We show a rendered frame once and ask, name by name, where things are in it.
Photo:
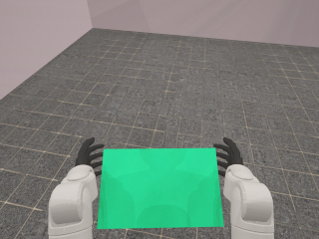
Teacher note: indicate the robot right hand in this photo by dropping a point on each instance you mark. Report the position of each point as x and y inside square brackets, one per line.
[233, 156]

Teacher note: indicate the robot left hand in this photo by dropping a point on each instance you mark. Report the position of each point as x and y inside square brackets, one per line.
[84, 157]

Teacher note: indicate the robot right forearm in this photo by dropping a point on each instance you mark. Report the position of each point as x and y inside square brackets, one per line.
[251, 204]

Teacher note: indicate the carton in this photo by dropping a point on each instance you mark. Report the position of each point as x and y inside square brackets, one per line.
[159, 188]

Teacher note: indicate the robot left forearm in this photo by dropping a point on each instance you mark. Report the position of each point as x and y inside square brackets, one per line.
[70, 210]

